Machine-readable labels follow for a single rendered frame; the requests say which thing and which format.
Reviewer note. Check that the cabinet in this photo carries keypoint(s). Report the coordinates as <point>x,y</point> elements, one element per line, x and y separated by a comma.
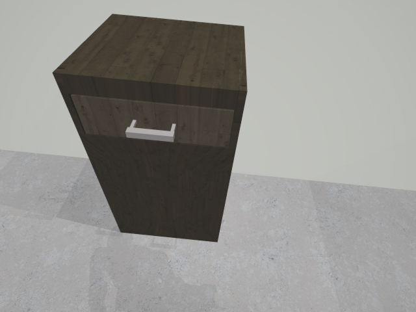
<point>159,188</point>

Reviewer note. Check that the handle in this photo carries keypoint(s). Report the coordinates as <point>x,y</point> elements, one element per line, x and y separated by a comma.
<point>150,134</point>

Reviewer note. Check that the drawer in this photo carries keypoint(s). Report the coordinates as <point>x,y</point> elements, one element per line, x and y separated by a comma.
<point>194,125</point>

